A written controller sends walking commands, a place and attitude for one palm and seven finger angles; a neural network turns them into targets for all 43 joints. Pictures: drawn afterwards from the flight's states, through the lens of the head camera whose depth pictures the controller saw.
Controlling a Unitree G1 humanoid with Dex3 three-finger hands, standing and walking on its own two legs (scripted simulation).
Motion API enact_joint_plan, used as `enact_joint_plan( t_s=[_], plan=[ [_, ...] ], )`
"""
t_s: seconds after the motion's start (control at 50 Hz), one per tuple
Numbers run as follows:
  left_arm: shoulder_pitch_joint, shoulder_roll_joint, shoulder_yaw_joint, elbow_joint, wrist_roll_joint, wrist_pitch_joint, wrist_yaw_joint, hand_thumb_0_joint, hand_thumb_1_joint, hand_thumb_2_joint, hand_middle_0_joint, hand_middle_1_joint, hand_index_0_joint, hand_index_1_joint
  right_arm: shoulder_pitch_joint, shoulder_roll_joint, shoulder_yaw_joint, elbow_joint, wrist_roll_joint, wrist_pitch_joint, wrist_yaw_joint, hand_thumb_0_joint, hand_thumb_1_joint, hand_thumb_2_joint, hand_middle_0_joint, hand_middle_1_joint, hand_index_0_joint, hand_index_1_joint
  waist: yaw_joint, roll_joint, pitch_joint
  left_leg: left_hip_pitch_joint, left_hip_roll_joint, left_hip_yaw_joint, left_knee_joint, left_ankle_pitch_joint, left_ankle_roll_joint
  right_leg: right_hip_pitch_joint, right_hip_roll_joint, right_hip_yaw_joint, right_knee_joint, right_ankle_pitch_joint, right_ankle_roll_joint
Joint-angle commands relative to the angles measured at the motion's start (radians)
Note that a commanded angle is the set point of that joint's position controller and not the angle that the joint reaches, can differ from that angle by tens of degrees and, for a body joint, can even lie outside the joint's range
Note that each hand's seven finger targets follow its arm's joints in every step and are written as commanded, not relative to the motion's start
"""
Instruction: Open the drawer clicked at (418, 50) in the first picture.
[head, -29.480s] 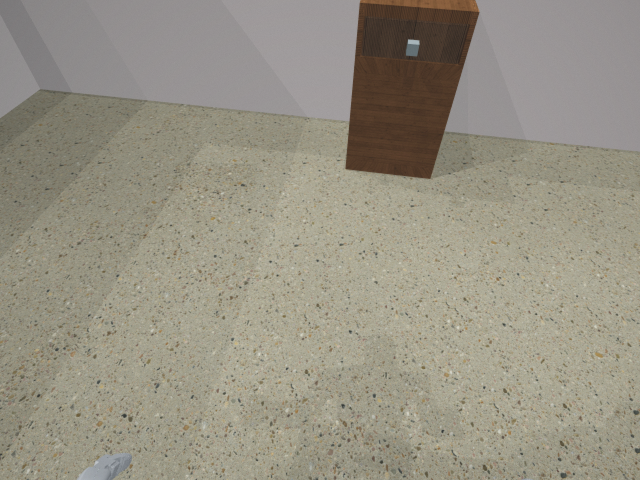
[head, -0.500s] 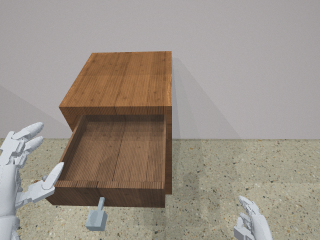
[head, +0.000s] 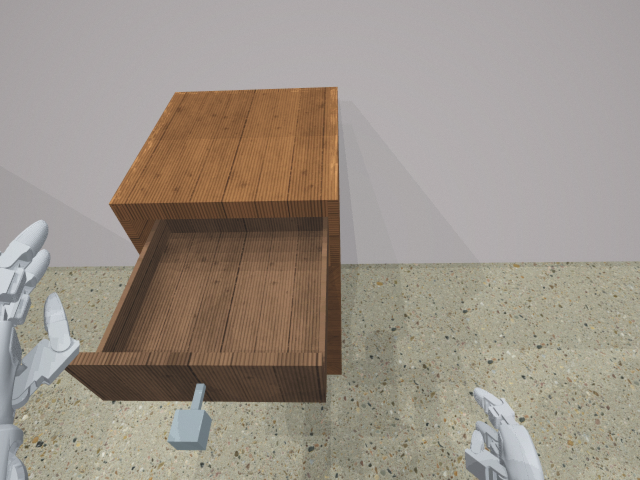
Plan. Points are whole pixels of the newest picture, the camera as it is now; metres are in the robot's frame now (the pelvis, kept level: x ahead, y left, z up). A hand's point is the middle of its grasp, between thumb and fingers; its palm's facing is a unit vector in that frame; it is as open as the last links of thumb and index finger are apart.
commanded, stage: step back with the hand held close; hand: left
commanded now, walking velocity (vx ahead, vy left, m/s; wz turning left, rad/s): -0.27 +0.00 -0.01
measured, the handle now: (194, 414) +0.23 +0.23 -0.12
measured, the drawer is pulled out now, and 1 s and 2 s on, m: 0.30 0.30 0.30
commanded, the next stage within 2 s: stop stepping back and stand still in 1.18 s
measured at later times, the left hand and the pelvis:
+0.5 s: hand (32, 396) +0.15 +0.26 +0.16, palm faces +0.38 -0.80 -0.47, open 7.4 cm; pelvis -0.05 +0.02 -0.01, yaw +0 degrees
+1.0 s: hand out of the picture +0.05 +0.22 +0.16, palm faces +0.31 -0.81 -0.49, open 7.4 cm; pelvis -0.16 -0.01 -0.01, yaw -3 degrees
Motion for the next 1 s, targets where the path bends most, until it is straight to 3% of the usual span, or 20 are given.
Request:
enact_joint_plan(
  t_s=[0.0, 0.12, 0.22, 0.3, 0.38, 0.44, 0.52, 0.54, 0.58, 0.62, 0.66, 0.7, 0.72, 0.74, 0.76, 0.78, 0.8, 0.84, 0.9, 0.98],
  plan=[
    [0.031, 0.141, 0.085, -0.222, 0.011, -0.079, 0.018, 0.0, 0.9, 0.9, -0.2, -0.3, -0.2, -0.3, -0.099, -0.115, -0.06, -0.181, -0.002, -0.022, -0.008, 0.0, -0.9, -0.9, 0.2, 0.3, 0.2, 0.3, -0.038, -0.118, -0.087, -0.049, 0.029, -0.011, 0.037, 0.156, 0.033, -0.019, -0.179, 0.176, -0.097, 0.196, 0.004],
    [0.138, 0.202, 0.143, -0.323, 0.002, -0.081, 0.035, 0.0, 0.9, 0.9, -0.2, -0.3, -0.2, -0.3, -0.109, -0.106, -0.074, -0.197, 0.01, 0.008, -0.004, 0.0, -0.9, -0.9, 0.2, 0.3, 0.2, 0.3, -0.04, -0.092, -0.237, -0.099, 0.072, -0.023, 0.032, 0.369, 0.025, 0.083, -0.177, 0.123, 0.039, 0.392, 0.005],
    [0.16, 0.243, 0.178, -0.41, -0.007, -0.083, 0.044, 0.0, 0.9, 0.9, -0.2, -0.3, -0.2, -0.3, -0.119, -0.106, -0.076, -0.212, 0.011, 0.013, -0.015, 0.0, -0.9, -0.9, 0.2, 0.3, 0.2, 0.3, -0.034, -0.003, -0.244, -0.158, 0.104, -0.063, 0.01, 0.446, 0.021, 0.089, -0.141, 0.088, 0.113, 0.382, 0.012],
    [0.175, 0.237, 0.184, -0.403, -0.005, -0.082, 0.046, 0.0, 0.9, 0.9, -0.2, -0.3, -0.2, -0.3, -0.118, -0.107, -0.077, -0.212, 0.001, 0.006, -0.016, 0.0, -0.9, -0.9, 0.2, 0.3, 0.2, 0.3, -0.03, 0.057, -0.194, -0.239, 0.15, -0.1, -0.052, 0.413, 0.036, 0.059, -0.095, 0.057, 0.173, 0.203, 0.032],
    [0.167, 0.188, 0.151, -0.38, 0.013, -0.081, 0.07, 0.0, 0.9, 0.9, -0.2, -0.3, -0.2, -0.3, -0.08, -0.111, -0.077, -0.195, -0.042, -0.02, -0.024, 0.0, -0.9, -0.9, 0.2, 0.3, 0.2, 0.3, -0.042, 0.104, -0.117, -0.359, 0.231, -0.156, -0.115, 0.4, 0.062, 0.013, -0.049, 0.037, 0.307, -0.129, 0.039],
    [0.153, 0.164, 0.13, -0.346, 0.01, -0.08, 0.078, 0.0, 0.9, 0.9, -0.2, -0.3, -0.2, -0.3, -0.055, -0.108, -0.072, -0.173, -0.049, -0.033, -0.028, 0.0, -0.9, -0.9, 0.2, 0.3, 0.2, 0.3, -0.048, 0.082, -0.089, -0.351, 0.234, -0.152, -0.059, 0.377, 0.084, -0.013, -0.057, 0.052, 0.249, -0.158, 0.034],
    [0.098, 0.169, 0.103, -0.343, 0.001, -0.072, 0.076, 0.0, 0.9, 0.9, -0.2, -0.3, -0.2, -0.3, -0.058, -0.123, -0.061, -0.155, -0.039, -0.029, -0.035, 0.0, -0.9, -0.9, 0.2, 0.3, 0.2, 0.3, -0.066, -0.017, -0.133, -0.222, 0.157, -0.12, 0.083, 0.366, 0.04, -0.052, -0.118, 0.109, 0.057, 0.134, 0.004],
    [0.09, 0.171, 0.103, -0.356, -0.005, -0.07, 0.075, 0.0, 0.9, 0.9, -0.2, -0.3, -0.2, -0.3, -0.058, -0.125, -0.067, -0.168, -0.024, -0.028, -0.032, 0.0, -0.9, -0.9, 0.2, 0.3, 0.2, 0.3, -0.069, -0.063, -0.19, -0.202, 0.109, -0.072, 0.166, 0.333, 0.021, -0.035, -0.182, 0.205, 0.034, 0.345, -0.034],
    [0.09, 0.187, 0.114, -0.335, -0.02, -0.073, 0.053, 0.0, 0.9, 0.9, -0.2, -0.3, -0.2, -0.3, -0.057, -0.107, -0.075, -0.168, 0.008, -0.022, -0.011, 0.0, -0.9, -0.9, 0.2, 0.3, 0.2, 0.3, -0.065, -0.199, -0.218, -0.176, -0.003, 0.015, 0.35, 0.001, -0.004, -0.084, -0.354, 0.327, -0.048, 0.377, -0.11],
    [0.108, 0.209, 0.135, -0.337, -0.02, -0.071, 0.053, 0.0, 0.9, 0.9, -0.2, -0.3, -0.2, -0.3, -0.082, -0.089, -0.068, -0.177, 0.01, -0.009, -0.01, 0.0, -0.9, -0.9, 0.2, 0.3, 0.2, 0.3, -0.048, -0.242, -0.177, -0.245, -0.006, -0.014, 0.46, -0.163, -0.002, -0.107, -0.386, 0.317, -0.07, 0.297, -0.144],
    [0.127, 0.216, 0.157, -0.339, -0.015, -0.067, 0.051, 0.0, 0.9, 0.9, -0.2, -0.3, -0.2, -0.3, -0.108, -0.067, -0.048, -0.19, 0.007, 0.003, -0.012, 0.0, -0.9, -0.9, 0.2, 0.3, 0.2, 0.3, -0.052, -0.246, -0.128, -0.223, 0.02, -0.001, 0.306, -0.125, 0.005, -0.132, -0.324, 0.23, -0.05, 0.233, -0.104],
    [0.122, 0.234, 0.168, -0.35, -0.01, -0.068, 0.054, 0.0, 0.9, 0.9, -0.2, -0.3, -0.2, -0.3, -0.129, -0.071, -0.039, -0.179, 0.003, 0.012, -0.024, 0.0, -0.9, -0.9, 0.2, 0.3, 0.2, 0.3, -0.057, -0.155, -0.098, -0.164, 0.024, 0.042, 0.001, 0.03, 0.004, -0.134, -0.234, 0.146, 0.024, 0.23, -0.036],
    [0.115, 0.226, 0.155, -0.377, -0.011, -0.077, 0.057, 0.0, 0.9, 0.9, -0.2, -0.3, -0.2, -0.3, -0.118, -0.085, -0.046, -0.169, 0.0, 0.009, -0.03, 0.0, -0.9, -0.9, 0.2, 0.3, 0.2, 0.3, -0.054, -0.055, -0.098, -0.154, 0.079, 0.003, -0.116, 0.198, 0.019, -0.101, -0.172, 0.106, 0.109, 0.225, 0.008],
    [0.103, 0.231, 0.156, -0.405, -0.007, -0.09, 0.058, 0.0, 0.9, 0.9, -0.2, -0.3, -0.2, -0.3, -0.124, -0.101, -0.058, -0.174, -0.005, 0.001, -0.03, 0.0, -0.9, -0.9, 0.2, 0.3, 0.2, 0.3, -0.041, 0.085, -0.117, -0.171, 0.21, -0.139, -0.134, 0.385, 0.062, -0.101, -0.1, 0.065, 0.211, 0.145, 0.049],
    [0.108, 0.233, 0.16, -0.405, -0.003, -0.092, 0.057, 0.0, 0.9, 0.9, -0.2, -0.3, -0.2, -0.3, -0.113, -0.093, -0.067, -0.174, -0.008, -0.011, -0.022, 0.0, -0.9, -0.9, 0.2, 0.3, 0.2, 0.3, -0.035, 0.114, -0.166, -0.139, 0.285, -0.158, -0.081, 0.546, 0.092, -0.127, -0.087, 0.06, 0.291, -0.045, 0.054],
    [0.136, 0.229, 0.164, -0.394, -0.014, -0.096, 0.053, 0.0, 0.9, 0.9, -0.2, -0.3, -0.2, -0.3, -0.1, -0.101, -0.078, -0.17, -0.002, -0.025, -0.011, 0.0, -0.9, -0.9, 0.2, 0.3, 0.2, 0.3, -0.028, 0.091, -0.193, -0.121, 0.288, -0.104, -0.043, 0.618, 0.099, -0.122, -0.077, 0.067, 0.304, -0.123, 0.05],
    [0.162, 0.246, 0.189, -0.374, -0.016, -0.09, 0.053, 0.0, 0.9, 0.9, -0.2, -0.3, -0.2, -0.3, -0.118, -0.091, -0.077, -0.16, -0.016, -0.035, -0.012, 0.0, -0.9, -0.9, 0.2, 0.3, 0.2, 0.3, -0.026, 0.182, -0.209, -0.138, 0.299, -0.125, -0.049, 0.632, 0.111, -0.143, -0.085, 0.061, 0.339, -0.159, 0.048],
    [0.134, 0.21, 0.157, -0.432, -0.015, -0.094, 0.051, 0.0, 0.9, 0.9, -0.2, -0.3, -0.2, -0.3, -0.095, -0.096, -0.075, -0.158, -0.027, -0.045, -0.006, 0.0, -0.9, -0.9, 0.2, 0.3, 0.2, 0.3, -0.034, 0.127, -0.187, -0.178, 0.309, -0.126, -0.053, 0.646, 0.114, -0.117, -0.065, 0.054, 0.37, -0.221, 0.049],
    [0.132, 0.183, 0.132, -0.414, -0.019, -0.084, 0.048, 0.0, 0.9, 0.9, -0.2, -0.3, -0.2, -0.3, -0.091, -0.116, -0.082, -0.143, -0.016, -0.055, 0.001, 0.0, -0.9, -0.9, 0.2, 0.3, 0.2, 0.3, -0.038, 0.086, -0.17, -0.137, 0.287, -0.082, -0.009, 0.642, 0.093, -0.11, -0.064, 0.031, 0.248, -0.131, 0.053],
    [0.117, 0.202, 0.153, -0.365, -0.026, -0.09, 0.029, 0.0, 0.9, 0.9, -0.2, -0.3, -0.2, -0.3, -0.125, -0.13, -0.073, -0.141, -0.002, -0.054, 0.012, 0.0, -0.9, -0.9, 0.2, 0.3, 0.2, 0.3, -0.025, 0.052, -0.151, -0.211, 0.246, -0.058, 0.027, 0.371, 0.071, -0.036, -0.083, 0.016, 0.077, 0.008, 0.058]
  ],
)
